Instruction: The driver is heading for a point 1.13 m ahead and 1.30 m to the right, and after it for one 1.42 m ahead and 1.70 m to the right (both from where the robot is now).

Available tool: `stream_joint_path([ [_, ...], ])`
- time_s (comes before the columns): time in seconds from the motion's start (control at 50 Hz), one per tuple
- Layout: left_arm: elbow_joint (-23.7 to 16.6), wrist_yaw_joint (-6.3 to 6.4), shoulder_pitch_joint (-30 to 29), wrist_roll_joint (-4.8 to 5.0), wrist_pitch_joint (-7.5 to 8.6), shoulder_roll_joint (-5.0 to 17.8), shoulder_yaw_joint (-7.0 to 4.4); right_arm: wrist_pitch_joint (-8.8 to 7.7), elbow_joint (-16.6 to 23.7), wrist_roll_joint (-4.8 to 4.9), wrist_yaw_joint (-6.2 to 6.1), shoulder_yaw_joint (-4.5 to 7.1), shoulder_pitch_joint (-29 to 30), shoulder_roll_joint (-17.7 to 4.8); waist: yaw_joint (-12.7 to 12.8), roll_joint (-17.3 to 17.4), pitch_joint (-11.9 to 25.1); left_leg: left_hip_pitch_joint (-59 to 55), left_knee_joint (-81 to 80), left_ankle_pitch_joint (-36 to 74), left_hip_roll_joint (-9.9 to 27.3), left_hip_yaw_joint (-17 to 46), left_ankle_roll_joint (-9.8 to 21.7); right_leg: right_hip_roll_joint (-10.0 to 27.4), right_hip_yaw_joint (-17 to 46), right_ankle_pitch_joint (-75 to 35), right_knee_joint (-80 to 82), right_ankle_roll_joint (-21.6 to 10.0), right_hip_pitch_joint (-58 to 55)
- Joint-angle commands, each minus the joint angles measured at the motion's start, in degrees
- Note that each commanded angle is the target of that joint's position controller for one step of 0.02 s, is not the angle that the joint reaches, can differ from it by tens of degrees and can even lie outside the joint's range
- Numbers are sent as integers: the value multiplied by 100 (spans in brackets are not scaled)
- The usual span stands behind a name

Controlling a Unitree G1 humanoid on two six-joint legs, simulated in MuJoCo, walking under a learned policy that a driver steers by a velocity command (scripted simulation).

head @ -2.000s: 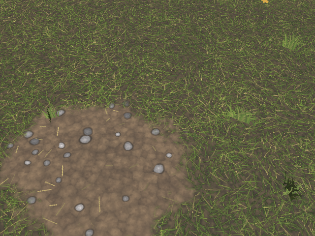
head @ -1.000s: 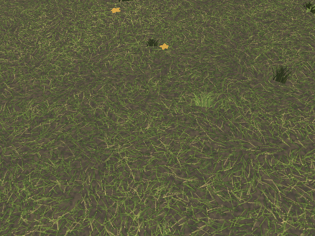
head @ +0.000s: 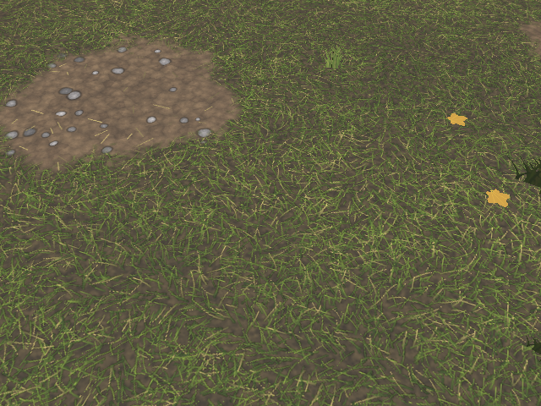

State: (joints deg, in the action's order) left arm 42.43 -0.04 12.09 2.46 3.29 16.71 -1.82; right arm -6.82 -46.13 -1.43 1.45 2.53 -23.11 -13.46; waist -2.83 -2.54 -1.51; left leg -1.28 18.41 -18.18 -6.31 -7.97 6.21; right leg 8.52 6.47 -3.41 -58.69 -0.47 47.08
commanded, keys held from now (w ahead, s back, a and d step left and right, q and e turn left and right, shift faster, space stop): w+e+shift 1.00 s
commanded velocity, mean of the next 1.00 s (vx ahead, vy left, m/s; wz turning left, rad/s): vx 1.00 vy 0.00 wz -0.87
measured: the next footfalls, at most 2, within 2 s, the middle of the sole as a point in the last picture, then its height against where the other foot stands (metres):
right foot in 0.20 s outside the picture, level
left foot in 0.62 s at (285, 300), level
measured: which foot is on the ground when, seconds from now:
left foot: down 0.00-0.20, up 0.22-0.60, down 0.62-1.00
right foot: up 0.00-0.18, down 0.20-0.64, up 0.66-1.00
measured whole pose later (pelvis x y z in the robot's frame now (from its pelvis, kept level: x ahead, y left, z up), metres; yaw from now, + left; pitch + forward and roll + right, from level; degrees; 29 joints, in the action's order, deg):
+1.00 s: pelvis +0.83 -0.24 -0.02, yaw -54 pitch +0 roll +4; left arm 31.3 -3.3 3.0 2.1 1.3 17.8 -2.4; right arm -5.4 -48.6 -0.7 -0.6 3.9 -26.7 -17.7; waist -6.4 -2.0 -2.6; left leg -11.0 14.1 -24.4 -1.9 -13.2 -2.2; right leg 6.5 -1.7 -0.6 -55.5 -4.0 48.8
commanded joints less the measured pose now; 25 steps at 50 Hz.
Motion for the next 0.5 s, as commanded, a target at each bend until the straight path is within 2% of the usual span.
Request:
stream_joint_path([
  [0.02,-355,-134,-492,-1,127,225,-52,-204,395,-7,-145,138,418,-765,-22,179,-554,1219,-1346,2089,1231,-18,-216,-214,-553,-1411,1013,-48,-819],
  [0.06,-449,-272,-756,12,192,143,-20,-151,267,33,-191,130,238,-853,-99,267,-715,601,-1340,2795,1385,-265,-372,-361,-771,-1536,1657,-191,-739],
  [0.08,-506,-351,-850,10,218,176,-33,-90,236,36,-210,129,197,-890,-97,355,-721,221,-1210,3414,1427,-380,-467,-488,-959,-1431,1977,-283,-763],
  [0.12,-653,-463,-852,16,216,377,-121,72,231,1,-307,179,169,-1171,77,652,-390,-576,-537,6000,1559,-492,-616,-932,-1496,-933,2197,-463,-1116],
  [0.14,-666,-472,-543,50,161,499,-183,181,260,-25,-378,236,244,-1377,348,871,-116,-899,61,7408,1678,-518,-646,-1158,-1693,-437,2100,-547,-1428],
  [0.16,-571,-451,154,79,60,675,-274,287,322,-29,-438,302,467,-1574,810,1144,207,-916,932,8563,1842,-496,-624,-1295,-1738,172,1864,-669,-2073],
  [0.18,-276,-391,1485,74,-81,1086,-456,341,436,-41,-430,337,900,-1689,1525,1214,737,-479,2295,8858,1925,-374,-545,-1269,-1455,586,1603,-897,-3409],
  [0.2,60,-270,2815,46,-200,1388,-613,299,564,58,-360,324,1414,-1609,2223,865,1093,735,4393,7626,1573,-373,-476,-1100,-891,537,1954,-1110,-5219],
  [0.22,210,-215,2778,-43,-299,1500,-636,28,782,74,-196,37,1323,-442,1645,-1852,642,3439,7581,-427,46,-106,-801,-645,349,742,2019,-1774,-6454],
  [0.24,-166,-220,1880,-286,-67,1117,-390,-251,1191,360,-47,-189,481,-120,673,-2068,1639,5102,8487,-1409,-150,1556,-694,458,4064,3988,3503,-2800,-7086],
  [0.26,-397,-203,1859,-301,10,638,-346,-394,1331,377,20,-122,1284,-759,1102,-630,1357,4919,7679,-687,193,1819,-225,469,4428,4797,4494,-2280,-6548],
  [0.28,-364,-239,1640,-321,117,675,-339,-429,1529,437,30,-86,1563,-801,681,294,594,4897,6912,-387,356,1753,-120,450,4297,4621,4782,-2109,-5585],
  [0.3,-466,-275,1233,-269,216,651,-340,-384,1426,254,-26,-102,1480,-779,364,930,373,4510,6224,-178,642,1797,-127,290,3939,4111,4706,-2022,-4808],
  [0.32,-582,-239,832,-252,247,717,-347,-315,1344,107,-57,-87,1346,-752,131,955,131,4097,5850,-56,756,1863,-237,-38,3478,3507,4677,-2025,-4059],
  [0.34,-679,-201,612,-241,233,714,-336,-222,1282,66,-84,-43,1241,-840,-5,861,-50,3847,5553,25,861,1842,-370,-313,3000,3020,4776,-1970,-3588],
  [0.36,-674,-164,545,-180,223,703,-335,-158,1273,65,-131,-18,1214,-902,-63,700,-172,3783,5120,64,951,1771,-525,-446,2684,2633,4794,-1972,-3284],
  [0.38,-655,-118,593,-136,227,621,-306,-110,1304,45,-175,-12,1346,-921,-13,674,-280,3721,4640,123,1035,1692,-665,-547,2383,2256,4782,-1934,-3016],
  [0.42,-585,-3,731,-67,203,603,-294,-83,1613,-43,-219,-90,2144,-697,290,528,-520,3403,3369,921,928,1366,-900,-875,1787,1657,4819,-1792,-2366],
  [0.46,-496,68,803,-30,129,692,-337,-87,1830,-13,-196,-164,2726,-386,591,143,-479,2672,2098,1914,670,1144,-1039,-1177,1431,1551,4679,-1474,-1932],
  [0.48,-434,74,922,-15,101,750,-367,-99,1894,56,-184,-144,2863,-380,734,26,-321,2252,1751,2300,512,1079,-1089,-1173,1490,1664,4657,-1352,-1874],
  [0.5,-375,77,1004,15,85,768,-385,-112,1921,148,-177,-80,2897,-487,800,-72,-196,2004,1474,2486,425,1165,-1135,-1139,1639,1853,4545,-1273,-2028],
])
Over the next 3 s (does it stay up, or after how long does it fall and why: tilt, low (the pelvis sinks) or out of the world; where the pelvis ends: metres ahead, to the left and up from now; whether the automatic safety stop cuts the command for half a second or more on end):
stays up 0.96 -1.95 -0.01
